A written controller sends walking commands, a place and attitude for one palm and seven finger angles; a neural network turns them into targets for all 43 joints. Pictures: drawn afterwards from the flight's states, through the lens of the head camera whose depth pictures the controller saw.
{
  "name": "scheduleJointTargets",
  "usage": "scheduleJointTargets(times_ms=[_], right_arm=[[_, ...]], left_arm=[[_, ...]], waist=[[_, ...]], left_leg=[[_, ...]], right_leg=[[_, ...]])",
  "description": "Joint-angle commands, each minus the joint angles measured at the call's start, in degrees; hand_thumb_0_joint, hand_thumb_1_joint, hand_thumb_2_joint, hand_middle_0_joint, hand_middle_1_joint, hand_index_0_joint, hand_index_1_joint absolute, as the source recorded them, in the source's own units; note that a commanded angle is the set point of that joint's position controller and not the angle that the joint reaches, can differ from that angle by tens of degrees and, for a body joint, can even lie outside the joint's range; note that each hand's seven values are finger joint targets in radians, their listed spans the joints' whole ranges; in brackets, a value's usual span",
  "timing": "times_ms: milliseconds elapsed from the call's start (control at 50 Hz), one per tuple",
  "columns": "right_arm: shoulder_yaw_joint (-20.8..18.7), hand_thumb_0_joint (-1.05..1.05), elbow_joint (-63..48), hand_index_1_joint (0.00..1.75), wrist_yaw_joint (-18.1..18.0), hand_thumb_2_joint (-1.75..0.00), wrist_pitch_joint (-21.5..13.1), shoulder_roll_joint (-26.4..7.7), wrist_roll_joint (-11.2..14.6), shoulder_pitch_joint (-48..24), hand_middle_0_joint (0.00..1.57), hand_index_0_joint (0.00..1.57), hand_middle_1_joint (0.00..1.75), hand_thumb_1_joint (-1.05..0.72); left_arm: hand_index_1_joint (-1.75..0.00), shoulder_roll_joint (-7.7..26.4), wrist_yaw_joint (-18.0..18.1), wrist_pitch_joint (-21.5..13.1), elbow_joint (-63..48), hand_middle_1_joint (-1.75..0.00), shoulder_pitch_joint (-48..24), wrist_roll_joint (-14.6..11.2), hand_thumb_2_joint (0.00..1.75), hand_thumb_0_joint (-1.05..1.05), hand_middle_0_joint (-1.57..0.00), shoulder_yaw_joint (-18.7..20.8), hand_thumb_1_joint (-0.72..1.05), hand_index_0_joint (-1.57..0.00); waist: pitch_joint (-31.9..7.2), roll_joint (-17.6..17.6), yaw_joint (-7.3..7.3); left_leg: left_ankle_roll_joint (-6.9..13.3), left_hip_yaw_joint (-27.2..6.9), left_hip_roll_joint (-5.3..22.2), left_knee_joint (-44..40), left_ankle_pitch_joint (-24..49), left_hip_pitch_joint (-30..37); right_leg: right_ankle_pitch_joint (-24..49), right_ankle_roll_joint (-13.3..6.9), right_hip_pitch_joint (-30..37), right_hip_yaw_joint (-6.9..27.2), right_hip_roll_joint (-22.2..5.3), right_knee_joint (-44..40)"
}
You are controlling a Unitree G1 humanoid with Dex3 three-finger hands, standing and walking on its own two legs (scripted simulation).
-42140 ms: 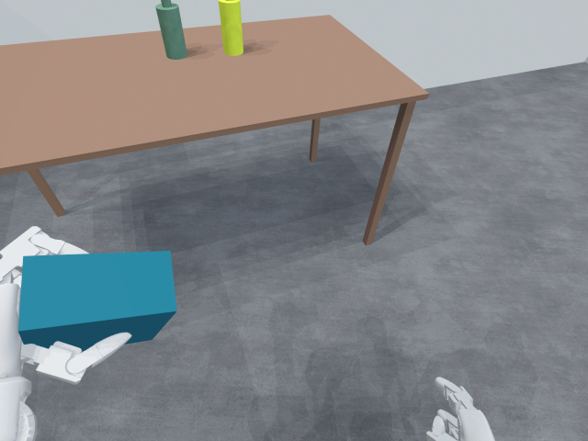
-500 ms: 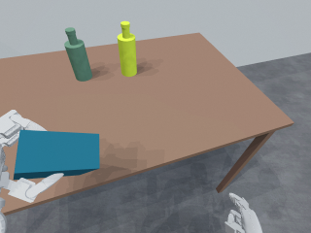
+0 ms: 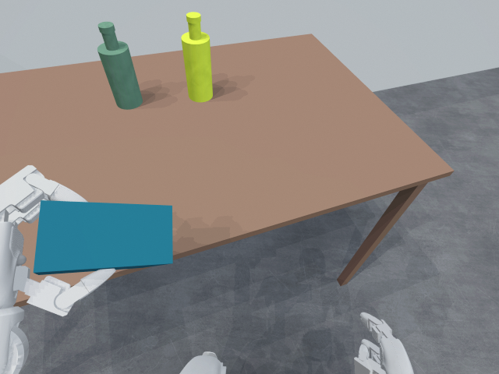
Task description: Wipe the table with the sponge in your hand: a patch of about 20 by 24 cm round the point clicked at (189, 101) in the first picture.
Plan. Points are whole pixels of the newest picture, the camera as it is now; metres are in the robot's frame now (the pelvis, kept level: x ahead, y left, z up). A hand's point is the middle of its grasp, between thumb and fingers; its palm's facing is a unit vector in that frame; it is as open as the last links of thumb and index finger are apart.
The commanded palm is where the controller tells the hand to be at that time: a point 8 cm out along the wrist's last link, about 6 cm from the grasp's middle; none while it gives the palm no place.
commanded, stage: step back with the hand held close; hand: left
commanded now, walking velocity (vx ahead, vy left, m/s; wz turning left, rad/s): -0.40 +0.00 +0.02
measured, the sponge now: (121, 241) +0.24 +0.18 +0.15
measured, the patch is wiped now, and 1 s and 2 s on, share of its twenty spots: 1.00 1.00 1.00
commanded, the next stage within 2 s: stop stepping back and stand still in 0.38 s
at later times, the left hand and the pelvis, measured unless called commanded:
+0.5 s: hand out of the picture +0.09 +0.22 +0.19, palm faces +0.38 -0.81 -0.43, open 10.1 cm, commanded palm +0.03 +0.26 +0.19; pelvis -0.13 -0.02 +0.00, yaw +0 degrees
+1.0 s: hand out of the picture -0.06 +0.21 +0.20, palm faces +0.48 -0.79 -0.38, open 10.1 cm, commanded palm -0.11 +0.24 +0.19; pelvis -0.24 -0.05 -0.01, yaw +5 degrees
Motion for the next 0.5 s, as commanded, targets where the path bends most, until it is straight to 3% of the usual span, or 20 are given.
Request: scheduleJointTargets(times_ms=[0, 40, 100, 120, 140, 160, 180, 200, 240, 280, 340, 360, 400, 440, 460, 480], right_arm=[[-2.5, 0.00, -11.2, 0.30, -0.8, -0.90, -1.3, -5.2, -0.2, -6.0, 0.20, 0.20, 0.30, -0.90], [-1.7, 0.00, -11.1, 0.30, -1.2, -0.90, 0.0, -5.2, -0.3, -7.6, 0.20, 0.20, 0.30, -0.90], [-3.1, 0.00, -11.3, 0.30, -2.0, -0.90, -0.2, -6.9, 0.4, -5.6, 0.20, 0.20, 0.30, -0.90], [-4.0, 0.00, -11.5, 0.30, -2.2, -0.90, -0.5, -8.3, 0.6, -4.6, 0.20, 0.20, 0.30, -0.90], [-5.0, 0.00, -11.7, 0.30, -2.2, -0.90, -1.2, -9.8, 0.9, -4.8, 0.20, 0.20, 0.30, -0.90], [-5.4, 0.00, -11.8, 0.30, -1.3, -0.90, -2.2, -9.3, 0.6, -3.6, 0.20, 0.20, 0.30, -0.90], [-5.8, 0.00, -10.4, 0.30, -0.2, -0.90, -3.6, -9.1, 0.8, -1.6, 0.20, 0.20, 0.30, -0.90], [-5.6, 0.00, -9.8, 0.30, -0.1, -0.90, -4.3, -8.6, -0.4, -1.5, 0.20, 0.20, 0.30, -0.90], [-5.2, 0.00, -9.0, 0.30, 0.5, -0.90, -5.4, -8.5, -0.2, -1.3, 0.20, 0.20, 0.30, -0.90], [-5.4, 0.00, -8.7, 0.30, 1.1, -0.90, -6.2, -8.6, 0.5, -1.4, 0.20, 0.20, 0.30, -0.90], [-5.0, 0.00, -9.6, 0.30, 0.7, -0.90, -6.4, -9.2, -0.1, -3.0, 0.20, 0.20, 0.30, -0.90], [-4.7, 0.00, -9.3, 0.30, 0.4, -0.90, -6.4, -9.2, -0.2, -3.3, 0.20, 0.20, 0.30, -0.90], [-4.5, 0.00, -9.6, 0.30, 0.2, -0.90, -6.5, -9.3, -0.3, -3.5, 0.20, 0.20, 0.30, -0.90], [-4.6, 0.00, -9.7, 0.30, 0.2, -0.90, -6.6, -9.6, -0.1, -3.2, 0.20, 0.20, 0.30, -0.90], [-4.2, 0.00, -9.6, 0.30, 0.2, -0.90, -6.6, -9.1, 0.2, -3.6, 0.20, 0.20, 0.30, -0.90], [-4.2, 0.00, -9.9, 0.30, 0.3, -0.90, -6.6, -8.5, 0.4, -3.1, 0.20, 0.20, 0.30, -0.90]], left_arm=[[-1.60, 10.8, 1.3, -3.1, -9.3, -1.60, 2.8, -0.8, 1.30, 0.00, -1.20, 9.9, 0.10, -1.20], [-1.60, 11.8, 1.6, -3.6, -9.8, -1.60, 1.4, -0.7, 1.30, 0.00, -1.20, 10.5, 0.10, -1.20], [-1.60, 11.6, 2.2, -4.1, -10.5, -1.60, 2.8, -1.5, 1.30, 0.00, -1.20, 11.2, 0.10, -1.20], [-1.60, 12.0, 2.4, -4.4, -13.0, -1.60, 2.1, -1.9, 1.30, 0.00, -1.20, 11.4, 0.10, -1.20], [-1.60, 13.0, 2.7, -4.1, -14.3, -1.60, 2.7, -2.0, 1.30, 0.00, -1.20, 12.4, 0.10, -1.20], [-1.60, 11.8, 2.5, -4.4, -16.9, -1.60, 2.0, -1.8, 1.30, 0.00, -1.20, 11.5, 0.10, -1.20], [-1.60, 11.2, 2.2, -4.9, -17.3, -1.60, 1.6, -1.1, 1.30, 0.00, -1.20, 11.1, 0.10, -1.20], [-1.60, 11.5, 2.2, -4.6, -16.4, -1.60, 3.9, -0.4, 1.30, 0.00, -1.20, 12.3, 0.10, -1.20], [-1.60, 10.9, 2.2, -3.5, -21.7, -1.60, 2.5, -0.8, 1.30, 0.00, -1.20, 11.6, 0.10, -1.20], [-1.60, 8.4, 2.3, -2.3, -19.9, -1.60, 3.1, -0.5, 1.30, 0.00, -1.20, 9.4, 0.10, -1.20], [-1.60, 9.6, 2.3, -1.3, -17.3, -1.60, 2.1, -0.8, 1.30, 0.00, -1.20, 10.1, 0.10, -1.20], [-1.60, 8.4, 2.1, -1.2, -14.7, -1.60, 2.6, -1.1, 1.30, 0.00, -1.20, 9.6, 0.10, -1.20], [-1.60, 8.3, 2.0, -1.1, -11.6, -1.60, 1.8, -1.2, 1.30, 0.00, -1.20, 9.4, 0.10, -1.20], [-1.60, 8.9, 1.8, -1.5, -10.6, -1.60, 0.1, -0.8, 1.30, 0.00, -1.20, 9.7, 0.10, -1.20], [-1.60, 8.2, 1.4, -2.0, -9.6, -1.60, -1.5, -0.9, 1.30, 0.00, -1.20, 8.7, 0.10, -1.20], [-1.60, 10.1, 1.3, -2.5, -7.8, -1.60, -1.8, -0.7, 1.30, 0.00, -1.20, 9.5, 0.10, -1.20]], waist=[[-11.9, -6.2, -0.95], [-8.5, -2.8, -0.81], [-13.2, -6.0, -1.47], [-15.2, -4.5, -1.61], [-15.2, 4.5, -1.10], [-15.5, 11.9, -0.66], [-14.9, 10.4, -0.63], [-15.6, 11.3, -0.48], [-15.8, 13.0, -0.77], [-13.3, 11.9, -0.47], [-8.8, 12.8, -0.14], [-7.6, 12.9, -0.03], [-7.2, 11.2, 0.21], [-7.5, 8.7, 0.15], [-6.5, 4.5, 0.29], [-6.5, -4.0, -0.27]], left_leg=[[-0.9, -0.7, 1.1, 15.1, -6.9, 2.5], [-0.3, 0.8, 1.8, 1.9, -6.3, 3.0], [-0.1, 3.4, 1.1, -18.2, 5.5, 10.8], [1.0, 2.2, 4.1, -23.5, 18.0, 16.8], [4.4, -6.5, 12.9, -25.4, 39.1, 25.3], [7.2, -12.2, 19.1, -23.3, 59.0, 34.1], [8.7, -10.9, 20.4, -21.3, 64.6, 38.8], [9.3, -11.4, 19.4, -19.9, 64.9, 38.4], [7.8, -8.0, 16.5, -20.1, 65.5, 36.9], [6.3, -5.3, 15.8, -21.0, 55.7, 31.7], [5.8, -5.9, 15.7, -25.1, 36.8, 19.9], [5.7, -6.0, 15.9, -25.6, 31.3, 17.3], [5.0, -6.0, 15.0, -24.8, 18.9, 13.2], [3.8, -4.7, 12.5, -20.4, 9.3, 12.1], [2.8, -4.2, 10.5, -15.4, 2.9, 10.4], [1.2, 0.2, 6.0, -5.1, -6.2, 9.5]], right_leg=[[45.5, -8.2, 2.6, 12.5, -22.7, -4.9], [47.7, -6.6, 3.4, 10.3, -21.2, -2.0], [46.1, -3.7, 6.7, 9.0, -17.6, 4.5], [39.1, -1.5, 4.9, 6.9, -15.0, 7.3], [17.2, 1.4, -4.8, 3.7, -9.7, 13.6], [-8.5, 2.5, -16.9, 2.6, -4.7, 19.3], [-16.7, 2.0, -22.2, 4.2, -3.4, 24.2], [-17.8, 2.7, -23.3, 3.9, -4.4, 23.8], [-13.4, 3.2, -18.9, 3.1, -4.1, 20.6], [-6.7, 2.9, -14.3, 2.6, -4.9, 16.1], [-4.3, 2.9, -5.9, 0.9, -4.5, 10.9], [-3.5, 2.9, -3.9, 0.8, -4.4, 8.5], [0.0, 3.0, 0.7, 0.2, -4.1, 3.8], [7.0, 3.1, 3.9, -1.2, -4.3, -3.6], [10.8, 2.4, 4.1, -0.8, -6.1, -8.6], [16.1, -0.3, 2.7, 3.7, -12.1, -12.3]])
